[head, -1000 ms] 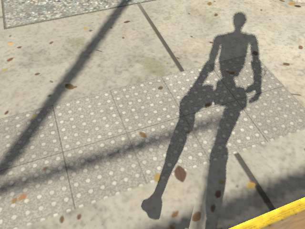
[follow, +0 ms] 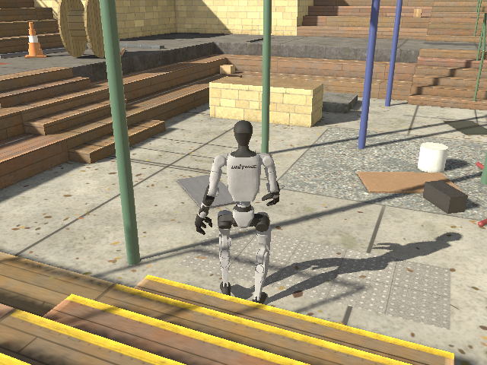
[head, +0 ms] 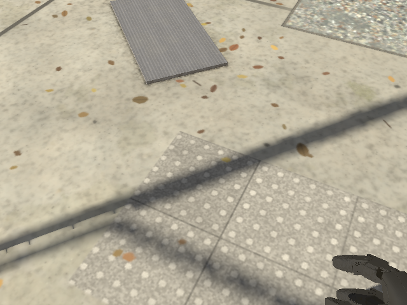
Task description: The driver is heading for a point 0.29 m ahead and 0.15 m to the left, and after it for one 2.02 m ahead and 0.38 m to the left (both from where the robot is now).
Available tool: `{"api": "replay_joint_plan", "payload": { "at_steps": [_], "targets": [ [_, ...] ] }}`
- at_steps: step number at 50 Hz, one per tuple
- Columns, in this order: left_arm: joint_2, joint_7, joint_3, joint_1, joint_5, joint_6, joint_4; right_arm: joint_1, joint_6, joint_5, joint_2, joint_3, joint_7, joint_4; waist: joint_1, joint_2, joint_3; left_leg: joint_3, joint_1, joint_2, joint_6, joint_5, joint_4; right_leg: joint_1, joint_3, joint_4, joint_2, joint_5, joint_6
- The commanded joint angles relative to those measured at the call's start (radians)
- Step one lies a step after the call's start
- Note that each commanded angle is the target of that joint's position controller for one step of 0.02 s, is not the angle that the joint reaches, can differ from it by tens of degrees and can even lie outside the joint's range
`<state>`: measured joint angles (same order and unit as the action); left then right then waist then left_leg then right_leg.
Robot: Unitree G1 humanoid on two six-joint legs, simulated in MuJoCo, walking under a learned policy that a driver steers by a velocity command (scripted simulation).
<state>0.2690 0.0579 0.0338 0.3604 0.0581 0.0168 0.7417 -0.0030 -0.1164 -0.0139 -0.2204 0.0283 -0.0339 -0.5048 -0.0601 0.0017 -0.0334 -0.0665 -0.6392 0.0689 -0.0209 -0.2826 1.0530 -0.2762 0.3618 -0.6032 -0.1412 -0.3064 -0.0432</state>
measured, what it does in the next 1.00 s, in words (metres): walks ahead, turning left: left foot, then right foot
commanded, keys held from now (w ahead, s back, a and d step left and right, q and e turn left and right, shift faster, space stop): q+shift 0.28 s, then w+q+shift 0.24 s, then w+shift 0.48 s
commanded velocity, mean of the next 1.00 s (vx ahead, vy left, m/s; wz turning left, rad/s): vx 0.50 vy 0.00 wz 0.72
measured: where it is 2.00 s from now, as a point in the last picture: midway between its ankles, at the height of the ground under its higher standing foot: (47, 171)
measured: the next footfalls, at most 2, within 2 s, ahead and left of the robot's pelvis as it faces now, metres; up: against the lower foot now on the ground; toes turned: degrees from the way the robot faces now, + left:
left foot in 0.08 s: +0.08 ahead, +0.13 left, +0.00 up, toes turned +11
right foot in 0.48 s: +0.18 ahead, -0.08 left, +0.00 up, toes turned +35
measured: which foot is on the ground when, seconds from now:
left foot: up 0.00-0.06, down 0.08-0.48, up 0.50-0.96, down 0.98-1.00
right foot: down 0.00-0.08, up 0.10-0.46, down 0.48-0.98, up 1.00-1.00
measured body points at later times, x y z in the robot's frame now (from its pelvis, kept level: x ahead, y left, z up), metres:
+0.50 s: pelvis +0.09 -0.01 -0.01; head +0.09 -0.01 +0.44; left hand +0.12 +0.29 -0.09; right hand +0.32 -0.22 -0.10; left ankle +0.03 +0.12 -0.71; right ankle +0.15 -0.10 -0.73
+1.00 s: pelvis +0.28 +0.17 -0.02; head +0.32 +0.19 +0.43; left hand +0.01 +0.26 -0.13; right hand +0.62 +0.20 -0.09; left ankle +0.30 +0.30 -0.73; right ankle +0.16 -0.09 -0.71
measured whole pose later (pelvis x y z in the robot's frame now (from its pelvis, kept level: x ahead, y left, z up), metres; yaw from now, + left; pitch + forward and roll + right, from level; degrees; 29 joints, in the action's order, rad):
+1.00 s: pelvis +0.28 +0.17 -0.02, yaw +42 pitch +4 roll +2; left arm 0.23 0.01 0.03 0.61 0.02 -0.06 0.99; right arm 0.02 0.04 -0.04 -0.26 0.01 -0.05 -0.61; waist -0.10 0.01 -0.01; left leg -0.10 -0.54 -0.06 0.14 -0.20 0.61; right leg 0.15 0.10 -0.43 -0.08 -0.50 0.00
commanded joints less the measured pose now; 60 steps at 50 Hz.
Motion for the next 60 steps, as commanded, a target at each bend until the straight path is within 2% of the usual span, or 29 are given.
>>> {"api": "replay_joint_plan", "payload": {
  "at_steps": [1, 3, 4, 5, 6, 7, 9, 11, 14, 15, 17, 19, 22, 23, 24, 25, 26, 29, 32, 39, 44, 48, 49, 50, 51, 52, 54, 57, 60],
  "targets": [
    [0.186, -0.005, 0.060, 0.029, 0.007, 0.012, -0.054, 0.090, 0.037, 0.033, -0.084, 0.030, -0.020, 0.101, -0.019, -0.159, 0.030, -0.102, 0.166, -0.042, 0.034, -0.187, -0.220, 0.042, -0.188, 0.246, -0.266, -0.131, -0.068],
    [0.191, -0.019, 0.066, 0.035, -0.010, 0.025, -0.039, -0.019, 0.062, 0.027, -0.097, 0.042, -0.022, 0.062, 0.027, -0.060, 0.058, -0.090, 0.335, -0.072, 0.059, -0.151, -0.411, 0.020, -0.119, 0.047, -0.250, -0.030, -0.027],
    [0.162, -0.034, 0.065, 0.088, -0.016, 0.029, -0.021, -0.149, 0.081, 0.012, -0.134, 0.058, -0.006, 0.002, 0.065, 0.104, 0.125, 0.009, 0.498, -0.071, 0.077, -0.104, -0.528, -0.055, -0.055, -0.217, -0.195, -0.032, 0.019],
    [0.084, -0.059, 0.048, 0.068, -0.021, 0.031, -0.068, -0.238, 0.094, 0.023, -0.226, 0.071, 0.010, 0.007, 0.073, 0.295, 0.106, 0.443, 0.606, 0.197, 0.158, 0.112, -0.549, -0.398, -0.057, -0.588, -0.110, -0.411, 0.082],
    [0.077, -0.073, 0.037, -0.136, 0.010, 0.029, -0.200, -0.327, 0.092, 0.031, -0.375, 0.112, 0.022, 0.022, 0.176, 0.303, 0.126, 0.835, 0.641, 0.384, 0.345, 0.424, -0.698, -0.668, -0.266, -0.680, 0.085, -0.467, 0.129],
    [0.099, -0.076, 0.038, -0.234, 0.001, 0.018, -0.229, -0.390, 0.082, 0.012, -0.343, 0.111, 0.036, -0.028, 0.195, 0.171, 0.116, 0.733, 0.654, 0.335, 0.365, 0.430, -0.681, -0.685, -0.397, -0.719, 0.068, -0.349, 0.116],
    [0.064, -0.054, 0.023, -0.177, -0.022, 0.000, -0.184, -0.217, 0.063, -0.003, -0.257, 0.082, 0.056, -0.022, 0.073, 0.213, 0.042, 0.515, 0.519, 0.198, 0.298, 0.360, -0.644, -0.653, -0.405, -0.718, 0.074, -0.146, 0.114],
    [0.087, -0.045, 0.028, -0.104, -0.002, 0.019, -0.143, -0.120, 0.059, 0.005, -0.182, 0.056, 0.056, -0.001, 0.019, 0.182, 0.078, 0.393, 0.359, 0.098, 0.261, 0.455, -0.613, -0.497, -0.388, -0.729, 0.098, -0.046, 0.120],
    [0.055, -0.052, 0.011, -0.135, -0.008, 0.035, -0.165, -0.169, 0.070, -0.008, -0.218, 0.071, 0.052, -0.033, 0.025, 0.070, 0.118, 0.414, 0.295, 0.057, 0.251, 0.413, -0.600, -0.414, -0.391, -0.632, 0.135, -0.015, 0.110],
    [0.046, -0.057, 0.003, -0.147, -0.005, 0.030, -0.171, -0.192, 0.071, -0.011, -0.227, 0.079, 0.055, -0.039, 0.038, 0.061, 0.152, 0.445, 0.298, 0.034, 0.252, 0.147, -0.638, -0.390, -0.398, -0.560, 0.138, -0.007, 0.107],
    [0.049, -0.073, -0.002, -0.213, -0.006, 0.021, -0.194, -0.214, 0.071, -0.016, -0.253, 0.090, 0.052, -0.032, 0.077, 0.119, 0.147, 0.553, 0.292, 0.020, 0.262, -0.377, -0.735, -0.364, -0.411, -0.415, 0.160, -0.028, 0.104],
    [0.060, -0.081, -0.001, -0.254, -0.025, 0.011, -0.202, -0.232, 0.075, -0.015, -0.269, 0.100, 0.043, -0.034, 0.088, 0.162, 0.126, 0.618, 0.268, 0.031, 0.274, -0.478, -0.766, -0.294, -0.424, -0.285, 0.180, -0.059, 0.100],
    [0.072, -0.074, 0.009, -0.105, -0.073, -0.010, -0.152, -0.100, 0.090, -0.016, -0.252, 0.099, 0.029, 0.009, -0.027, 0.157, 0.094, 0.599, -0.017, 0.008, 0.228, -0.469, -0.735, 0.126, -0.421, -0.075, 0.197, -0.076, 0.061],
    [0.082, -0.060, 0.021, 0.089, -0.089, -0.016, -0.090, -0.017, 0.090, -0.020, -0.221, 0.095, 0.033, 0.030, -0.147, 0.104, 0.064, 0.548, -0.202, -0.046, 0.187, -0.497, -0.626, 0.371, -0.406, 0.052, 0.170, -0.009, 0.045],
    [0.154, -0.040, 0.044, 0.230, -0.080, -0.030, -0.044, -0.023, 0.104, -0.020, -0.141, 0.077, 0.040, 0.029, -0.203, -0.079, 0.051, 0.376, -0.340, -0.175, 0.132, -0.458, -0.326, 0.528, -0.455, 0.146, 0.076, -0.163, 0.069],
    [0.231, -0.032, 0.043, 0.228, -0.039, -0.044, -0.072, -0.030, 0.124, 0.012, -0.006, 0.038, 0.045, 0.067, -0.169, -0.286, 0.032, 0.266, -0.505, -0.291, 0.105, -0.418, 0.042, 0.505, -0.921, 0.309, -0.219, -0.607, 0.068],
    [0.254, -0.032, 0.052, 0.082, -0.018, -0.045, -0.112, -0.008, 0.137, 0.007, -0.053, 0.043, 0.040, 0.097, -0.076, -0.205, -0.025, 0.270, -0.610, -0.206, 0.095, -0.201, 0.166, 0.391, -1.212, 0.479, -0.286, -0.768, 0.035],
    [0.136, -0.045, 0.027, -0.076, -0.029, -0.069, -0.119, -0.125, 0.130, -0.039, -0.125, 0.062, 0.002, -0.004, 0.060, -0.095, -0.040, 0.282, -0.401, -0.135, 0.064, 0.061, 0.225, 0.152, -0.837, 0.419, -0.137, -0.422, 0.032],
    [0.084, -0.065, 0.011, -0.053, -0.027, -0.091, -0.068, -0.206, 0.108, -0.031, -0.107, 0.052, -0.024, -0.049, 0.093, -0.128, -0.001, 0.258, -0.246, -0.148, 0.045, 0.181, 0.268, 0.030, -0.636, 0.433, -0.039, -0.267, 0.001],
    [0.144, -0.075, 0.042, 0.164, -0.031, -0.125, 0.047, 0.064, 0.130, -0.022, -0.152, 0.042, -0.039, -0.015, -0.041, -0.092, -0.083, 0.195, -0.314, -0.124, 0.052, 0.276, -0.077, 0.271, -0.516, 0.520, -0.074, -0.101, -0.059],
    [0.138, -0.056, 0.035, 0.269, -0.024, -0.119, 0.138, 0.240, 0.153, -0.020, -0.105, 0.005, -0.059, 0.029, -0.095, -0.126, -0.129, -0.003, -0.241, -0.045, 0.095, 0.180, -0.352, 0.442, -0.445, 0.537, -0.122, 0.267, -0.111],
    [0.173, -0.042, 0.033, 0.274, -0.031, -0.092, 0.203, -0.015, 0.161, -0.025, -0.114, 0.007, -0.017, -0.043, 0.076, -0.189, 0.037, -0.124, 0.272, -0.200, 0.198, -0.071, -0.427, 0.403, -0.299, 0.151, -0.133, 1.307, -0.099],
    [0.201, -0.040, 0.038, 0.212, -0.042, -0.087, 0.197, -0.275, 0.168, -0.017, -0.157, 0.026, 0.002, -0.121, 0.226, -0.185, 0.156, -0.060, 0.611, -0.183, 0.228, 0.003, -0.494, 0.246, -0.265, -0.117, -0.104, 1.290, -0.082],
    [0.143, -0.052, 0.026, 0.197, -0.061, -0.094, 0.155, -0.434, 0.172, -0.044, -0.251, 0.058, 0.022, -0.169, 0.275, -0.072, 0.288, 0.195, 0.986, 0.007, 0.266, -0.248, -0.538, -0.102, -0.255, -0.472, -0.030, 0.892, -0.063],
    [0.019, -0.078, 0.001, 0.192, -0.060, -0.109, 0.091, -0.468, 0.173, -0.042, -0.328, 0.077, 0.031, -0.184, 0.201, 0.179, 0.411, 0.775, 1.178, 0.312, 0.342, -0.584, -0.666, -0.440, -0.350, -0.792, 0.144, -0.135, -0.043],
    [0.134, -0.068, 0.035, 0.029, -0.060, -0.114, 0.065, -0.461, 0.176, -0.027, -0.283, 0.069, 0.036, -0.201, 0.236, 0.060, 0.314, 0.825, 1.075, 0.288, 0.284, -0.509, -0.761, -0.540, -0.470, -0.850, 0.135, -0.072, -0.082],
    [0.086, -0.073, 0.021, -0.013, -0.058, -0.111, 0.055, -0.342, 0.190, -0.031, -0.192, 0.049, 0.042, -0.236, 0.127, -0.037, 0.051, 0.496, 0.736, 0.235, 0.237, -0.170, -0.817, -0.501, -0.446, -0.733, 0.040, 0.080, -0.082],
    [0.027, -0.100, 0.012, 0.070, -0.032, -0.056, 0.103, -0.307, 0.220, -0.005, -0.100, 0.021, 0.046, -0.266, 0.029, 0.071, -0.046, 0.260, 0.537, 0.143, 0.174, -0.028, -0.911, -0.421, -0.448, -0.680, 0.004, 0.094, -0.050],
    [0.014, -0.118, 0.013, -0.088, -0.036, -0.034, 0.046, -0.340, 0.247, 0.003, -0.085, 0.012, 0.022, -0.299, 0.026, 0.092, -0.128, 0.039, 0.508, 0.083, 0.113, 0.323, -0.952, -0.528, -0.392, -0.606, 0.024, 0.172, -0.036]
  ]
}}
